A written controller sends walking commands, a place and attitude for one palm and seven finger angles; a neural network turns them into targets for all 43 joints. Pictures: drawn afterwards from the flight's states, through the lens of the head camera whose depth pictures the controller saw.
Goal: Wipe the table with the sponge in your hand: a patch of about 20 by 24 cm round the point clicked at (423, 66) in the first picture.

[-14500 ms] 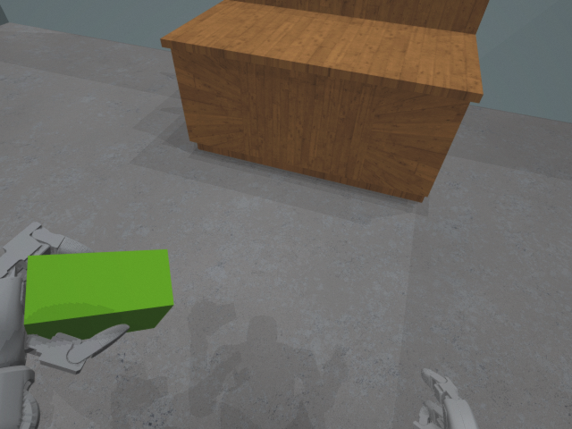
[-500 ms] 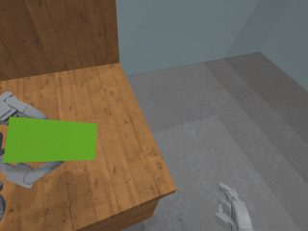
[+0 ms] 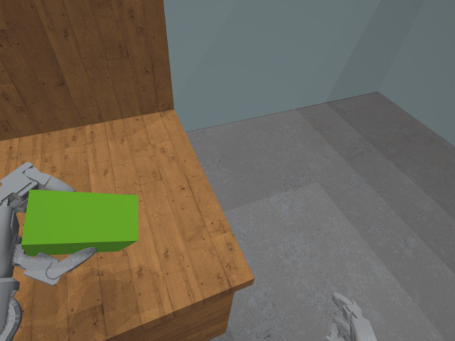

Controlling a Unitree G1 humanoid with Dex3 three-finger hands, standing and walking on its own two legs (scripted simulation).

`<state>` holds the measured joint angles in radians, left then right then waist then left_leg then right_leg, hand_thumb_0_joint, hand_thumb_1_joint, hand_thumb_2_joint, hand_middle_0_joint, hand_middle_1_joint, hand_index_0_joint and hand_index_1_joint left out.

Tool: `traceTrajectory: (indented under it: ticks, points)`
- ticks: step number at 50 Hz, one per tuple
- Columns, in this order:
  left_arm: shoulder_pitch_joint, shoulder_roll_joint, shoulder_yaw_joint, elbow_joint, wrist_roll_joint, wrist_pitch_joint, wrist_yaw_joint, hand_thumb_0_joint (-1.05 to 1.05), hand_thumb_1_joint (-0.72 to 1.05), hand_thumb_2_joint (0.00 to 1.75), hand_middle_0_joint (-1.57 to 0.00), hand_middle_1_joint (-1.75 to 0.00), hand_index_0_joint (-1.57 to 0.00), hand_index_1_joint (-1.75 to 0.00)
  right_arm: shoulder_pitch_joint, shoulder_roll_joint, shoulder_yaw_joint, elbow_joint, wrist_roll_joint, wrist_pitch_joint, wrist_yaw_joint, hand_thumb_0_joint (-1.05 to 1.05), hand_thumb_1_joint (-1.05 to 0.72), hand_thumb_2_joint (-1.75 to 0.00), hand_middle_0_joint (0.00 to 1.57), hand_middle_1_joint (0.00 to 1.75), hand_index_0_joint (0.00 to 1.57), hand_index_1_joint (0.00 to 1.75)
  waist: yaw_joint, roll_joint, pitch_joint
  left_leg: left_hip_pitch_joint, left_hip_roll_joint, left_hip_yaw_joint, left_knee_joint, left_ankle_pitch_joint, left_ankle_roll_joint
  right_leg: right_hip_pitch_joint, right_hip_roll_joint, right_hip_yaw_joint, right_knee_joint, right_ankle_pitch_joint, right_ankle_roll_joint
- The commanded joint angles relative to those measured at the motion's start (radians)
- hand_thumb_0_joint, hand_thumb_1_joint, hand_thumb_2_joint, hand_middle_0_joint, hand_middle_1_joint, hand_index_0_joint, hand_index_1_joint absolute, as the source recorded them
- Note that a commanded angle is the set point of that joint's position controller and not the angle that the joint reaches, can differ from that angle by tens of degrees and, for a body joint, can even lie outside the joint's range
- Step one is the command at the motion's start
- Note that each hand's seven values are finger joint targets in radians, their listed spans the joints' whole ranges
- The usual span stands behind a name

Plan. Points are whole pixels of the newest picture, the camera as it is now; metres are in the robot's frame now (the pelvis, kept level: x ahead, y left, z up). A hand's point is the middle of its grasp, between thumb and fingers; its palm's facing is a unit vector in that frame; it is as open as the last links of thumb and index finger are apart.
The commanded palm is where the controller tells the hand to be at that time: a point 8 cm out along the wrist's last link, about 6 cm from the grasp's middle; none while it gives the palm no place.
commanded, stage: come to a stop and stand still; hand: left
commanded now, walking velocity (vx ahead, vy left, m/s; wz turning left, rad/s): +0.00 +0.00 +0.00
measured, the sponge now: (97, 225) +0.24 +0.21 +0.13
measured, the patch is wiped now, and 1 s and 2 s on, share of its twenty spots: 0.00 0.00 0.00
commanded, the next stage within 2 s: look again from close up in 1.14 s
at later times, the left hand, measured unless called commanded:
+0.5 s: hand (56, 228) +0.22 +0.26 +0.15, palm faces +0.35 -0.84 -0.41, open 10.3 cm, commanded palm +0.17 +0.28 +0.17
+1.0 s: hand (48, 227) +0.22 +0.26 +0.15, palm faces +0.41 -0.85 -0.34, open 10.3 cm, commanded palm +0.16 +0.29 +0.17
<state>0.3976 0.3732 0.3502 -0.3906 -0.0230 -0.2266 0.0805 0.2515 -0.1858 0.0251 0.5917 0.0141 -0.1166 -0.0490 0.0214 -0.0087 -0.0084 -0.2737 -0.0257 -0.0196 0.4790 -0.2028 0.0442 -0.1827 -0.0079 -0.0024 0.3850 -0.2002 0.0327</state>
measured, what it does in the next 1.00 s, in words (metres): stands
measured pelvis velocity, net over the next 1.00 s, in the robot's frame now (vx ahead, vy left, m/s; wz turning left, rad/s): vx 0.00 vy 0.00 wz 0.02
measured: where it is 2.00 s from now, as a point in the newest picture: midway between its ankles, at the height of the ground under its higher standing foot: outside the picture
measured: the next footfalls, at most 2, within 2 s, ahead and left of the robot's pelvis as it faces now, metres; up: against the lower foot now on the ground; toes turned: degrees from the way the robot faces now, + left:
none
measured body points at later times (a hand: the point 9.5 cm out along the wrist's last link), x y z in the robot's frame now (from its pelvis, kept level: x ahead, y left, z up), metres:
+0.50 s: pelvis +0.01 +0.00 +0.00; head +0.03 +0.03 +0.45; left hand +0.19 +0.30 +0.17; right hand +0.18 -0.23 -0.07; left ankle +0.03 +0.09 -0.74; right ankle +0.00 -0.15 -0.74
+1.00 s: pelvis +0.00 +0.00 +0.00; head +0.02 +0.03 +0.45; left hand +0.19 +0.30 +0.17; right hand +0.19 -0.21 -0.07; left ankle +0.03 +0.09 -0.74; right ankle +0.00 -0.15 -0.74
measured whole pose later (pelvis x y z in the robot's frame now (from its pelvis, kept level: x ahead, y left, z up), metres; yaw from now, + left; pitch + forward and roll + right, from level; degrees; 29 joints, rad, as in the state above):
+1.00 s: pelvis +0.00 +0.00 +0.00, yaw +1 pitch +0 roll -2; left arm 0.42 0.36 0.35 -0.45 -0.04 -0.22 0.11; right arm 0.21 -0.18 0.02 0.59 0.01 -0.14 -0.04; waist 0.04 -0.04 0.05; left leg -0.26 -0.04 -0.04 0.47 -0.20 0.05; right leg -0.16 -0.02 -0.02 0.37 -0.20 0.04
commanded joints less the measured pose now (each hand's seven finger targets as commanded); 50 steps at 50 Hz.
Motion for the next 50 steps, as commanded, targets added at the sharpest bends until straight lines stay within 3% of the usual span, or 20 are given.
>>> traceTrajectory:
  ticks: [1,5,6,7,8,9,10,11,12,14,17,19,20,24,27,32,35,36,40,50]
  points:
    - [-0.099,0.152,0.072,-0.225,-0.01,-0.058,0.013,0.0,0.1,1.3,-1.2,-1.6,-1.2,-1.6,-0.109,-0.134,-0.049,-0.167,0.004,-0.064,-0.016,0.0,-0.9,-0.9,0.2,0.3,0.2,0.3,-0.005,0.054,-0.066,-0.029,0.111,-0.106,-0.161,-0.149,0.002,0.041,-0.054,0.039,-0.053,-0.021,-0.05]
    - [-0.096,0.197,0.106,-0.291,-0.011,-0.061,0.019,0.0,0.1,1.3,-1.2,-1.6,-1.2,-1.6,-0.113,-0.137,-0.052,-0.162,0.003,-0.072,-0.016,0.0,-0.9,-0.9,0.2,0.3,0.2,0.3,-0.002,0.062,-0.106,0.008,0.098,-0.094,-0.125,-0.033,-0.002,0.067,-0.064,0.05,-0.045,0.062,-0.055]
    - [-1.082,0.967,0.669,-0.528,0.142,-0.165,0.031,0.0,0.1,1.3,-1.2,-1.6,-1.2,-1.6,-0.02,-0.154,-0.035,-0.147,-0.061,-0.108,0.004,0.0,-0.9,-0.9,0.2,0.3,0.2,0.3,0.011,-0.033,0.121,-0.142,0.088,-0.036,0.002,0.046,-0.002,-0.137,-0.083,0.083,-0.129,0.079,-0.046]
    - [-0.5,0.326,0.239,0.027,0.037,-0.131,-0.011,0.0,0.1,1.3,-1.2,-1.6,-1.2,-1.6,-0.098,-0.047,-0.002,-0.081,-0.024,-0.105,0.007,0.0,-0.9,-0.9,0.2,0.3,0.2,0.3,-0.013,-0.029,-0.081,0.044,0.045,-0.053,-0.052,0.127,-0.007,-0.117,-0.093,0.071,-0.045,0.036,-0.085]
    - [-0.207,0.27,0.205,-0.032,-0.005,-0.127,-0.004,0.0,0.1,1.3,-1.2,-1.6,-1.2,-1.6,-0.107,-0.126,-0.061,-0.132,-0.016,-0.121,0.004,0.0,-0.9,-0.9,0.2,0.3,0.2,0.3,0.039,0.055,-0.053,0.06,0.057,-0.05,-0.042,0.124,-0.03,-0.047,-0.069,0.134,-0.081,0.085,-0.085]
    - [-0.165,0.175,0.121,-0.062,-0.018,-0.118,-0.009,0.0,0.1,1.3,-1.2,-1.6,-1.2,-1.6,-0.079,-0.146,-0.072,-0.147,-0.006,-0.127,0.012,0.0,-0.9,-0.9,0.2,0.3,0.2,0.3,0.018,0.133,-0.112,0.076,0.048,-0.053,-0.062,0.102,-0.028,0.017,-0.072,0.125,-0.04,0.056,-0.088]
    - [-0.138,0.113,0.068,-0.126,-0.031,-0.126,-0.017,0.0,0.1,1.3,-1.2,-1.6,-1.2,-1.6,-0.104,-0.139,-0.078,-0.14,0.002,-0.133,0.021,0.0,-0.9,-0.9,0.2,0.3,0.2,0.3,0.01,0.266,-0.172,0.091,0.068,-0.06,-0.09,0.119,-0.016,0.048,-0.063,0.099,0.015,0.055,-0.081]
    - [-0.123,0.167,0.094,-0.218,-0.025,-0.136,-0.013,0.0,0.1,1.3,-1.2,-1.6,-1.2,-1.6,-0.091,-0.161,-0.082,-0.142,-0.004,-0.134,0.033,0.0,-0.9,-0.9,0.2,0.3,0.2,0.3,0.018,0.261,-0.184,0.055,0.086,-0.079,-0.099,0.119,-0.012,0.078,-0.053,0.083,0.033,0.051,-0.07]
    - [-0.055,0.165,0.097,-0.259,-0.029,-0.14,-0.008,0.0,0.1,1.3,-1.2,-1.6,-1.2,-1.6,-0.101,-0.153,-0.081,-0.147,-0.005,-0.134,0.041,0.0,-0.9,-0.9,0.2,0.3,0.2,0.3,0.025,0.214,-0.187,0.026,0.093,-0.083,-0.104,0.105,-0.006,0.104,-0.054,0.07,0.037,0.054,-0.063]
    - [0.029,0.17,0.101,-0.296,-0.033,-0.138,0.002,0.0,0.1,1.3,-1.2,-1.6,-1.2,-1.6,-0.107,-0.145,-0.078,-0.154,-0.003,-0.136,0.047,0.0,-0.9,-0.9,0.2,0.3,0.2,0.3,0.029,0.056,-0.178,-0.006,0.087,-0.081,-0.106,0.054,-0.007,0.117,-0.051,0.064,0.025,0.043,-0.052]
    - [0.048,0.203,0.154,-0.262,-0.043,-0.124,0.023,0.0,0.1,1.3,-1.2,-1.6,-1.2,-1.6,-0.116,-0.142,-0.081,-0.156,0.0,-0.127,0.028,0.0,-0.9,-0.9,0.2,0.3,0.2,0.3,0.021,-0.094,-0.129,-0.007,0.08,-0.091,-0.111,-0.009,-0.014,0.06,-0.055,0.065,-0.014,-0.006,-0.046]
    - [0.004,0.222,0.183,-0.232,-0.047,-0.126,0.028,0.0,0.1,1.3,-1.2,-1.6,-1.2,-1.6,-0.12,-0.143,-0.08,-0.15,0.001,-0.122,0.01,0.0,-0.9,-0.9,0.2,0.3,0.2,0.3,0.014,-0.088,-0.092,0.008,0.076,-0.098,-0.114,0.004,-0.017,0.018,-0.056,0.068,-0.029,-0.017,-0.046]
    - [-0.035,0.253,0.207,-0.238,-0.048,-0.126,0.032,0.0,0.1,1.3,-1.2,-1.6,-1.2,-1.6,-0.134,-0.146,-0.079,-0.145,0.002,-0.117,0.0,0.0,-0.9,-0.9,0.2,0.3,0.2,0.3,0.01,-0.038,-0.085,0.009,0.081,-0.101,-0.122,0.006,-0.013,0.017,-0.053,0.066,-0.021,-0.006,-0.043]
    - [-0.147,0.215,0.143,-0.252,-0.043,-0.129,0.029,0.0,0.1,1.3,-1.2,-1.6,-1.2,-1.6,-0.124,-0.138,-0.069,-0.138,0.004,-0.122,-0.014,0.0,-0.9,-0.9,0.2,0.3,0.2,0.3,0.008,0.092,-0.092,0.037,0.086,-0.106,-0.114,0.105,-0.008,0.045,-0.061,0.056,0.007,0.082,-0.046]
    - [-0.177,0.176,0.083,-0.313,-0.036,-0.127,0.033,0.0,0.1,1.3,-1.2,-1.6,-1.2,-1.6,-0.125,-0.138,-0.067,-0.132,0.0,-0.132,-0.011,0.0,-0.9,-0.9,0.2,0.3,0.2,0.3,0.009,0.144,-0.138,0.091,0.091,-0.101,-0.09,0.224,-0.013,0.071,-0.061,0.044,0.018,0.15,-0.047]
    - [-0.1,0.134,0.052,-0.322,-0.03,-0.106,0.045,0.0,0.1,1.3,-1.2,-1.6,-1.2,-1.6,-0.126,-0.143,-0.07,-0.131,-0.005,-0.122,0.008,0.0,-0.9,-0.9,0.2,0.3,0.2,0.3,0.009,0.084,-0.152,0.1,0.096,-0.101,-0.075,0.317,-0.033,0.099,-0.055,0.035,0.014,0.212,-0.048]
    - [-0.047,0.168,0.108,-0.277,-0.036,-0.088,0.052,0.0,0.1,1.3,-1.2,-1.6,-1.2,-1.6,-0.135,-0.14,-0.07,-0.133,-0.004,-0.099,0.007,0.0,-0.9,-0.9,0.2,0.3,0.2,0.3,0.01,0.065,-0.131,0.066,0.099,-0.097,-0.092,0.26,-0.037,0.102,-0.052,0.035,0.002,0.184,-0.044]
    - [-0.048,0.145,0.093,-0.262,-0.038,-0.087,0.047,0.0,0.1,1.3,-1.2,-1.6,-1.2,-1.6,-0.128,-0.137,-0.067,-0.136,-0.005,-0.089,0.008,0.0,-0.9,-0.9,0.2,0.3,0.2,0.3,0.006,0.059,-0.118,0.046,0.099,-0.1,-0.1,0.241,-0.04,0.099,-0.053,0.027,-0.003,0.171,-0.046]
    - [-0.051,0.176,0.128,-0.258,-0.045,-0.077,0.045,0.0,0.1,1.3,-1.2,-1.6,-1.2,-1.6,-0.135,-0.132,-0.064,-0.153,0.0,-0.072,-0.001,0.0,-0.9,-0.9,0.2,0.3,0.2,0.3,0.005,0.085,-0.097,0.021,0.101,-0.096,-0.12,0.171,-0.034,0.103,-0.05,0.027,-0.016,0.144,-0.042]
    - [-0.089,0.157,0.084,-0.343,-0.031,-0.073,0.052,0.0,0.1,1.3,-1.2,-1.6,-1.2,-1.6,-0.149,-0.138,-0.062,-0.155,0.0,-0.09,-0.006,0.0,-0.9,-0.9,0.2,0.3,0.2,0.3,0.002,0.102,-0.124,0.031,0.095,-0.102,-0.138,0.06,-0.025,0.122,-0.046,0.021,-0.019,0.098,-0.037]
